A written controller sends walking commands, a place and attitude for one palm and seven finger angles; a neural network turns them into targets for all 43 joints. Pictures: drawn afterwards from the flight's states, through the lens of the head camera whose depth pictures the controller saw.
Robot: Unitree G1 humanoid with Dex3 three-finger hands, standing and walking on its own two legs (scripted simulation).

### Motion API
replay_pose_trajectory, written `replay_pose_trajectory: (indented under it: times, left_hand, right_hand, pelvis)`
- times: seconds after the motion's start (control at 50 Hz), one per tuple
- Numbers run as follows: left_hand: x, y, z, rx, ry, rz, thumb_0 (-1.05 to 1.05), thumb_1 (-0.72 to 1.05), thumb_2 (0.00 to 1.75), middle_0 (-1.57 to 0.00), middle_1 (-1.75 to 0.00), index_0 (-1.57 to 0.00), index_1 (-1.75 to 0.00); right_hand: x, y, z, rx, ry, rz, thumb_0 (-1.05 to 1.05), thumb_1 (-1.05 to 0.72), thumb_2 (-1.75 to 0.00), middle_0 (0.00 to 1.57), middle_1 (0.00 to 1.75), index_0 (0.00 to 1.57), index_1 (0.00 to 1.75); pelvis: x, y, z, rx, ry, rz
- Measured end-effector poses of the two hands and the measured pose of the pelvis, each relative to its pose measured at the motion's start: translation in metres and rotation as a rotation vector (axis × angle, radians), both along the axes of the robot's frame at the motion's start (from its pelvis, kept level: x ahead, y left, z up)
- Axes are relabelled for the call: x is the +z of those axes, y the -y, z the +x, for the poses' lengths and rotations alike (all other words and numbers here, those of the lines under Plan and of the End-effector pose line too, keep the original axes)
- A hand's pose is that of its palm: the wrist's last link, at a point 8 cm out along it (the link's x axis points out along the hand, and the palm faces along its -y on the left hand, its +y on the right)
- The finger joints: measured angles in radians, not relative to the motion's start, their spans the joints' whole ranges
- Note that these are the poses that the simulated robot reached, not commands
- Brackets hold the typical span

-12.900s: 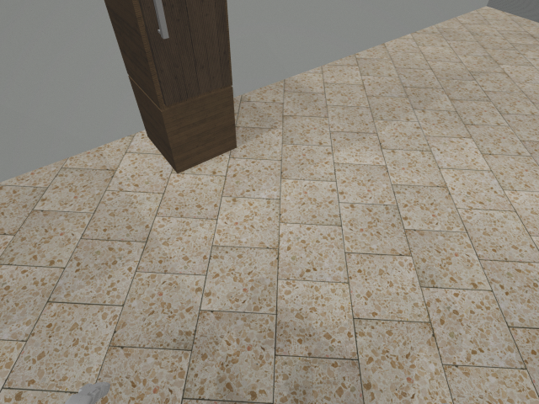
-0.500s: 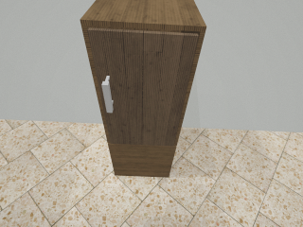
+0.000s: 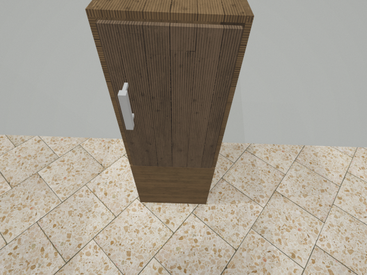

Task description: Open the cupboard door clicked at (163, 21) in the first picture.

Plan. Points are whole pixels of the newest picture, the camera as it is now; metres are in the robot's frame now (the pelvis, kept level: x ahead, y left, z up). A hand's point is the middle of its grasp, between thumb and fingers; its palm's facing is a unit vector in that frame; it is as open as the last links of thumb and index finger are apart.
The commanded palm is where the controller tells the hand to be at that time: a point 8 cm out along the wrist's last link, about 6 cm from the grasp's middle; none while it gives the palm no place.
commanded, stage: come to a stop and stand still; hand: left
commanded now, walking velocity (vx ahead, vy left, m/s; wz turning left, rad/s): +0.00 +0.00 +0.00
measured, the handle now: (128, 106) +0.55 +0.21 +0.03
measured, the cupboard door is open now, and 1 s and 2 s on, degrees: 0 0 0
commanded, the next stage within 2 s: look again from close up in 1.18 s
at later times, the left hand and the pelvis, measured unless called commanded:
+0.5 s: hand out of the picture +0.00 +0.22 -0.16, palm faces -0.01 -0.97 -0.24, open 7.4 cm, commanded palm none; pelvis -0.01 +0.03 +0.01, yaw -1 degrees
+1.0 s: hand out of the picture +0.08 +0.19 -0.16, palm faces -0.01 -0.97 -0.24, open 7.4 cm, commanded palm none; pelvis +0.04 +0.00 +0.01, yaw -1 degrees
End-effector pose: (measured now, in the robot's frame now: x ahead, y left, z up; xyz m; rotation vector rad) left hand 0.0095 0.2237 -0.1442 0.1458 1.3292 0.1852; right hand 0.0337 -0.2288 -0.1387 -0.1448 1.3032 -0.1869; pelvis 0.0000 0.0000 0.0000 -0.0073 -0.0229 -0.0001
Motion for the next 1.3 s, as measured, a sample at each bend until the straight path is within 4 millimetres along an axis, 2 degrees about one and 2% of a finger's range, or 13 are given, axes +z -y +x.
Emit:
replay_pose_trajectory:
  times: [0.08, 0.2, 0.32, 0.48, 0.6, 0.74, 1.04, 1.16, 1.3]
  left_hand:
    - [0.000, -0.021, 0.005, -0.044, 0.037, 0.017, 0.01, 0.91, 0.89, -0.20, -0.30, -0.20, -0.30]
    - [0.012, -0.050, 0.015, -0.066, 0.083, 0.051, 0.01, 0.91, 0.89, -0.20, -0.30, -0.20, -0.30]
    - [0.018, -0.060, 0.007, -0.066, 0.064, 0.062, 0.01, 0.90, 0.90, -0.20, -0.30, -0.20, -0.30]
    - [0.017, -0.046, -0.014, -0.052, -0.042, 0.036, 0.01, 0.90, 0.90, -0.20, -0.30, -0.20, -0.30]
    - [0.013, -0.027, -0.013, -0.046, -0.085, 0.004, 0.01, 0.90, 0.90, -0.20, -0.30, -0.20, -0.30]
    - [0.009, -0.011, 0.011, -0.053, -0.066, -0.014, 0.01, 0.90, 0.89, -0.20, -0.30, -0.20, -0.30]
    - [0.013, -0.010, 0.071, -0.071, 0.024, 0.030, 0.01, 0.91, 0.89, -0.20, -0.30, -0.20, -0.30]
    - [0.015, -0.009, 0.083, -0.073, 0.040, 0.040, 0.01, 0.90, 0.89, -0.20, -0.30, -0.20, -0.30]
    - [0.016, -0.005, 0.086, -0.071, 0.038, 0.044, 0.01, 0.90, 0.89, -0.20, -0.30, -0.20, -0.30]
  right_hand:
    - [0.001, -0.009, 0.003, 0.003, 0.068, 0.002, 0.00, -0.92, -0.90, 0.20, 0.30, 0.20, 0.30]
    - [0.000, -0.029, -0.010, 0.022, 0.087, 0.017, 0.00, -0.93, -0.90, 0.20, 0.30, 0.20, 0.30]
    - [-0.002, -0.036, -0.024, 0.040, 0.033, 0.035, 0.00, -0.93, -0.90, 0.20, 0.30, 0.20, 0.30]
    - [-0.004, -0.034, -0.029, 0.037, -0.027, 0.051, 0.00, -0.91, -0.90, 0.20, 0.30, 0.20, 0.30]
    - [-0.003, -0.026, -0.019, 0.030, -0.043, 0.045, 0.00, -0.91, -0.90, 0.20, 0.30, 0.20, 0.30]
    - [-0.002, -0.015, 0.000, 0.026, -0.037, 0.030, 0.00, -0.91, -0.90, 0.20, 0.30, 0.20, 0.30]
    - [-0.003, 0.005, 0.033, 0.023, -0.020, 0.017, 0.00, -0.91, -0.90, 0.20, 0.30, 0.20, 0.30]
    - [-0.002, 0.014, 0.039, 0.024, -0.022, 0.008, 0.00, -0.91, -0.90, 0.20, 0.30, 0.20, 0.30]
    - [-0.001, 0.022, 0.041, 0.027, -0.032, 0.000, 0.00, -0.91, -0.90, 0.20, 0.30, 0.20, 0.30]
  pelvis:
    - [-0.004, -0.014, -0.011, -0.004, 0.008, -0.006]
    - [-0.001, -0.031, -0.017, -0.005, 0.004, 0.000]
    - [0.002, -0.036, -0.019, -0.006, -0.007, 0.013]
    - [0.005, -0.031, -0.008, -0.009, -0.026, 0.021]
    - [0.006, -0.023, 0.004, -0.013, -0.030, 0.022]
    - [0.006, -0.013, 0.019, -0.016, -0.031, 0.021]
    - [0.005, 0.004, 0.043, -0.016, -0.033, 0.021]
    - [0.005, 0.009, 0.048, -0.016, -0.032, 0.022]
    - [0.006, 0.014, 0.051, -0.015, -0.031, 0.023]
